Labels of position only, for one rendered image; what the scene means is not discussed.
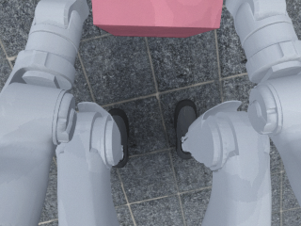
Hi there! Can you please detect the robot left upper arm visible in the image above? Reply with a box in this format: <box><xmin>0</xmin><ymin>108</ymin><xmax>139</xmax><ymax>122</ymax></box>
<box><xmin>0</xmin><ymin>82</ymin><xmax>77</xmax><ymax>226</ymax></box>

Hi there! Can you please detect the carton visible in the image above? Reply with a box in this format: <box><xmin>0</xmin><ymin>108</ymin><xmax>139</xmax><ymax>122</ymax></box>
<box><xmin>91</xmin><ymin>0</ymin><xmax>223</xmax><ymax>38</ymax></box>

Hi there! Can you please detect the robot right upper arm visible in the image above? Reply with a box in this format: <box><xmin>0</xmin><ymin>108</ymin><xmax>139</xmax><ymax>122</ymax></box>
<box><xmin>247</xmin><ymin>74</ymin><xmax>301</xmax><ymax>207</ymax></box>

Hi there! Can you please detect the robot right forearm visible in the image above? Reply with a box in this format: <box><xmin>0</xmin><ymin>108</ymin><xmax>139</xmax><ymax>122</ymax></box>
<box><xmin>225</xmin><ymin>0</ymin><xmax>301</xmax><ymax>84</ymax></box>

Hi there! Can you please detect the robot left forearm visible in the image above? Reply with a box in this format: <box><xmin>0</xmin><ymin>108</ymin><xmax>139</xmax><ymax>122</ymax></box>
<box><xmin>0</xmin><ymin>0</ymin><xmax>89</xmax><ymax>97</ymax></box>

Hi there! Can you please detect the robot right shin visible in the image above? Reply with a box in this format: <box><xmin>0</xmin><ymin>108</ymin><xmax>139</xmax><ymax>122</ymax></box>
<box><xmin>181</xmin><ymin>100</ymin><xmax>270</xmax><ymax>164</ymax></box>

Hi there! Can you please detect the robot right foot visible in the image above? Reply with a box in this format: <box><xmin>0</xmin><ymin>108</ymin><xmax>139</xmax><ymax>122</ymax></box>
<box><xmin>174</xmin><ymin>99</ymin><xmax>198</xmax><ymax>160</ymax></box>

